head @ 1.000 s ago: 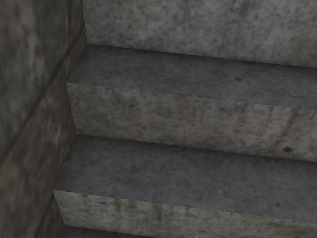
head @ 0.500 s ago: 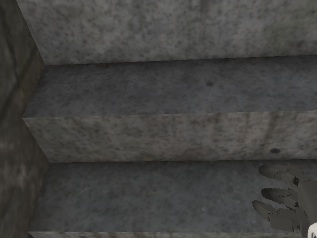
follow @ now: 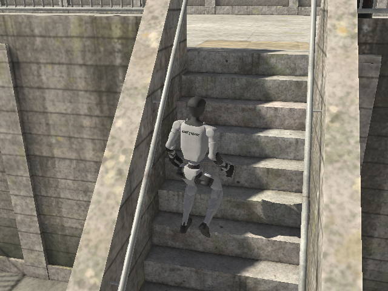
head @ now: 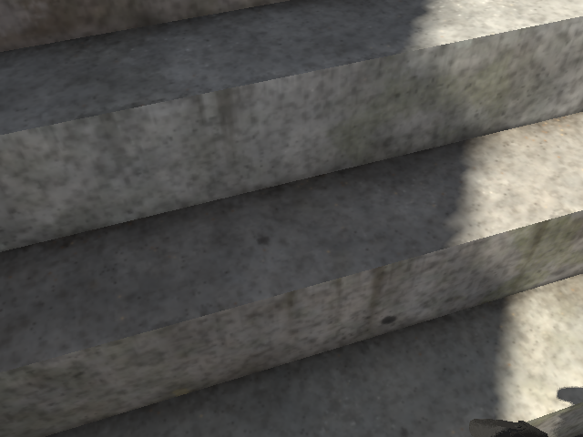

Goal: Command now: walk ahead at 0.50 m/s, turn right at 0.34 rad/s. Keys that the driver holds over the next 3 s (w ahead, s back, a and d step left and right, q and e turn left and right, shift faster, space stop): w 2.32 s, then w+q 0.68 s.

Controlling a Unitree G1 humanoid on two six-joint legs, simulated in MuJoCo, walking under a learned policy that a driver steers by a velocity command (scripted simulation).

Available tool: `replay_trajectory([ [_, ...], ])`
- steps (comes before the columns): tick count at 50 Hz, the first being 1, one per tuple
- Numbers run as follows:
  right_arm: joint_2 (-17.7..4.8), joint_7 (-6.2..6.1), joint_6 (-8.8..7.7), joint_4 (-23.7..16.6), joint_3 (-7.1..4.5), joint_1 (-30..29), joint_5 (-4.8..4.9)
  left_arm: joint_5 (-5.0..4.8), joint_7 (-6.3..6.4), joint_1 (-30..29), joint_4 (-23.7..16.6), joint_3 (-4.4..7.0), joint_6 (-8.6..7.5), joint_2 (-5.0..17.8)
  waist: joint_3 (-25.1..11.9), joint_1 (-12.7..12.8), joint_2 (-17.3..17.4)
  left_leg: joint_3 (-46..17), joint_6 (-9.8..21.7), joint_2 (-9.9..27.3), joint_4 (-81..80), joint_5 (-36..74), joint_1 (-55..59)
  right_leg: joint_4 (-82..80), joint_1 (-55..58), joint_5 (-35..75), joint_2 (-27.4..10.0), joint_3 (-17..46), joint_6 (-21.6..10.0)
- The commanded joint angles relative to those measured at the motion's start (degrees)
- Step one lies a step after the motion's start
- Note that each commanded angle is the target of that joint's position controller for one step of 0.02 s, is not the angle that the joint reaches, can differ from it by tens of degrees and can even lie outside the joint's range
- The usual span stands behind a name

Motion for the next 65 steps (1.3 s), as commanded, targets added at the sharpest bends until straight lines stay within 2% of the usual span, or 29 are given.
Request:
replay_trajectory([
  [1,1.61,-0.14,-1.33,-6.08,1.41,-12.02,-0.85,0.65,0.99,18.96,0.58,0.30,3.84,1.74,5.46,10.51,2.00,-13.74,3.09,10.77,-29.58,2.27,-11.03,2.58,8.80,3.45,-2.62,-7.77,0.10],
  [6,-3.43,-0.82,-1.83,-7.66,-0.84,-2.48,-2.08,0.49,2.32,5.12,-6.30,-0.72,1.95,0.27,3.02,1.84,6.90,-19.20,6.79,17.44,-28.26,6.96,6.80,-5.03,-3.47,2.71,-5.79,-1.56,0.36],
  [12,-8.22,0.79,-0.95,-9.24,-1.46,-5.25,-0.66,0.56,2.65,8.10,-4.91,-1.81,3.81,-1.68,-3.74,1.94,8.70,-6.13,2.38,15.55,-21.75,14.20,4.23,-46.73,20.84,4.68,-10.29,-13.04,-2.18],
  [17,0.22,3.62,-0.63,-12.88,0.75,-17.84,5.33,3.29,1.73,23.73,6.61,-1.76,1.84,-5.48,3.20,5.02,-4.10,-1.07,-1.25,5.37,29.29,15.61,0.34,-97.49,33.73,38.92,-13.93,-12.44,-10.85],
  [18,5.19,3.96,0.20,-13.26,0.93,-12.68,3.94,4.25,0.11,20.55,6.92,-1.21,-0.27,1.72,4.37,-2.54,-18.40,-1.73,-2.50,-2.74,61.52,-10.15,-17.84,-77.21,35.14,76.41,-15.50,-3.12,-6.92],
  [19,6.32,4.20,-1.11,-7.22,1.71,2.55,5.51,4.62,-1.13,22.11,7.19,0.35,-0.64,11.57,-6.08,-6.37,-15.34,-11.06,-5.37,-5.02,78.94,-3.04,-28.39,-69.38,43.78,67.80,-21.82,6.34,-10.22],
  [20,6.71,5.82,-3.28,-8.85,2.83,-8.89,4.28,3.05,-1.57,31.49,10.56,0.34,-0.74,7.69,-4.95,3.18,-15.22,-9.61,-5.10,-2.75,78.33,-3.11,-33.70,-72.33,41.26,55.76,-18.39,10.88,-8.17],
  [22,10.20,6.05,-4.42,-11.34,3.97,-23.22,2.27,1.72,-1.58,31.74,15.02,-2.38,-1.02,-3.43,-0.69,5.37,-8.06,-8.66,-2.00,0.01,64.53,14.56,-42.75,-74.13,40.61,23.20,-13.51,7.53,-4.71],
  [23,10.96,6.03,-3.46,-9.83,4.73,-15.67,3.29,0.53,0.40,28.49,13.62,-0.49,-2.29,4.05,-7.74,2.41,-12.79,-12.00,-3.44,1.13,63.64,20.77,-42.65,-87.90,41.28,-11.33,-24.64,32.38,-15.53],
  [24,8.95,5.29,-2.25,-8.91,3.89,-16.89,3.32,0.19,1.79,24.53,12.62,-0.82,-3.06,2.41,-6.05,3.59,-8.13,-14.44,-4.24,0.81,62.71,24.51,-41.98,-94.19,40.21,-33.14,-24.86,40.35,-17.21],
  [27,2.63,3.11,-1.33,-2.36,1.49,-12.24,0.32,2.96,2.26,16.90,12.95,-2.43,-2.88,-2.12,-7.20,-0.27,-1.76,-14.33,-1.80,-2.92,55.61,38.96,-35.62,-91.75,39.33,-21.51,-22.76,26.85,-15.50],
  [33,6.18,2.90,-1.62,-0.58,3.07,-13.50,0.49,2.64,2.34,27.12,19.68,-3.55,-2.29,-8.57,-0.56,2.54,-9.80,-14.81,2.17,-6.95,62.73,30.52,-46.88,-90.62,45.24,-16.85,-22.64,14.14,-17.86],
  [39,9.97,3.77,-1.81,-4.63,6.42,-17.96,0.72,4.19,4.42,23.74,20.58,-3.15,-0.15,-8.08,3.78,0.42,-8.11,-14.37,0.89,-3.54,55.69,24.60,-48.73,-97.36,34.62,-18.09,-24.02,10.01,-16.72],
  [41,11.20,2.92,-1.68,-4.71,8.08,-12.19,-0.45,1.80,5.50,13.31,19.17,-1.92,1.81,-2.63,-0.90,-6.85,-8.44,-11.31,1.73,-2.48,34.18,10.10,-25.25,-103.95,24.94,-11.74,-21.22,1.26,-13.70],
  [44,3.56,0.51,0.00,1.82,4.29,-2.93,-1.83,1.63,2.86,15.75,20.86,-0.66,2.73,0.75,-7.58,-8.06,-10.97,3.38,0.90,-14.06,24.54,-3.57,5.44,-100.75,23.00,29.84,-18.22,-8.89,-16.04],
  [45,3.91,0.63,-0.87,-0.35,4.18,-10.95,-0.16,-0.33,2.98,23.54,20.48,-2.30,2.66,-6.49,-7.20,-1.12,-6.01,-4.52,3.14,-12.97,19.18,-4.71,11.58,-94.43,17.57,41.94,-14.51,-9.85,-14.45],
  [48,-1.24,-1.55,3.22,7.01,0.80,14.79,-3.77,2.24,-0.54,10.17,16.47,-1.02,-0.20,1.55,-19.85,-12.40,2.13,-12.19,2.50,-15.24,11.33,-6.01,23.17,-82.27,16.94,35.50,-15.23,-11.71,-14.55],
  [50,-1.37,-2.72,5.71,8.44,-0.02,6.52,-2.70,3.43,-1.48,3.22,12.60,-2.72,-1.48,-4.37,-19.50,-6.98,15.02,-17.28,3.01,-13.86,3.76,-4.68,11.85,-67.43,18.86,10.41,-11.03,-14.15,-16.79],
  [52,-1.55,-1.95,4.51,2.85,0.87,-3.52,-4.27,-0.18,-1.73,8.33,12.28,-3.27,-2.03,-10.02,-21.92,-2.15,23.91,-43.65,10.84,-3.31,-20.48,-29.72,5.49,-15.56,9.71,-18.75,-4.73,-0.64,-10.72],
  [53,-4.06,-0.32,3.36,1.67,1.12,-3.87,-2.07,-1.15,-1.90,2.77,8.03,-3.88,-1.96,-9.36,-16.60,-4.84,22.98,-52.37,11.18,-0.88,-29.76,-34.65,-8.28,-0.82,8.72,-23.69,-3.10,0.64,-7.60],
  [55,-2.36,-0.29,1.90,0.47,1.76,-14.29,0.61,0.40,-0.46,12.97,8.29,-3.65,0.70,-5.97,-1.37,4.97,19.09,-36.59,4.97,-4.45,-24.22,-23.90,-40.05,0.94,21.72,-26.34,-3.94,-6.24,-3.71],
  [57,-2.50,-1.78,1.99,0.34,1.60,-19.57,-0.47,1.49,-0.60,24.04,13.80,-3.34,3.85,-3.32,-2.86,9.70,14.43,-22.47,1.20,-7.12,-15.91,-19.54,-46.49,-5.72,35.97,-16.99,-2.20,-13.60,-2.21],
  [59,-1.99,-2.32,0.82,-5.37,1.37,-24.67,1.07,3.37,1.33,27.27,13.85,-4.44,5.10,-1.56,2.29,11.30,6.79,-22.10,-5.43,-5.68,-5.20,-12.43,-52.43,-44.51,42.96,-20.36,-9.61,-7.47,-10.78],
  [60,0.88,-2.94,1.41,-7.21,1.68,-22.84,3.47,5.32,1.18,19.74,11.40,-6.00,5.26,-2.92,8.40,7.29,-1.85,-13.61,-9.85,-12.96,11.84,-3.86,-47.92,-78.71,40.06,-14.02,-12.05,-12.32,-13.96],
  [61,5.81,-3.57,3.62,-2.83,1.78,-8.43,4.64,4.74,-0.20,2.43,8.06,-8.05,4.56,-9.97,9.95,-3.21,-22.74,-5.37,-7.65,-17.94,47.97,-6.45,-34.36,-95.06,27.03,1.33,-15.67,-10.39,-14.46],
  [62,5.80,-4.42,3.81,-1.15,1.31,6.92,2.56,5.30,-1.25,-13.36,2.00,-10.26,4.40,-11.46,5.93,-13.27,-23.01,-8.36,-8.44,-23.64,77.76,-4.21,-23.86,-98.87,18.61,15.65,-13.80,-17.80,-14.85],
  [63,7.58,-3.18,3.76,-2.70,1.36,6.60,0.52,7.73,-1.69,-18.02,-0.32,-12.57,5.24,-12.42,3.34,-16.41,-12.89,-17.55,-9.11,-25.46,95.17,-7.74,-34.97,-81.75,26.00,18.21,-11.51,-15.59,-8.51],
  [64,9.24,-2.98,2.10,-6.88,2.93,5.87,2.52,9.30,-2.76,-12.42,-3.19,-10.15,2.92,-5.51,-0.97,-15.35,-9.77,-16.20,-11.27,-23.37,95.62,-6.41,-38.74,-69.50,33.16,40.16,-13.37,-14.11,-3.37],
  [65,3.62,-3.43,0.49,-8.97,3.36,8.32,5.90,6.08,-1.59,-3.17,0.57,-3.84,2.34,12.08,-3.42,-12.77,-13.58,-17.67,-11.26,-15.16,91.20,2.93,-39.29,-82.62,30.73,18.46,-26.44,5.81,-9.92],
])
Next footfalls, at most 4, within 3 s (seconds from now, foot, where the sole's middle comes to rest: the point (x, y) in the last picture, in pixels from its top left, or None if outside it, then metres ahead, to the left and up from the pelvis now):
0.34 right None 0.03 -0.21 -0.88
1.02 left None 0.18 0.11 -0.62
1.24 right None -0.13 -0.06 -0.88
1.50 left None -0.25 0.10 -0.90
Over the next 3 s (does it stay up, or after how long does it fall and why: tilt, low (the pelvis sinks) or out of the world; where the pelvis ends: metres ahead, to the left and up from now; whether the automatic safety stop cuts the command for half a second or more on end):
stays up -0.98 -0.52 -1.06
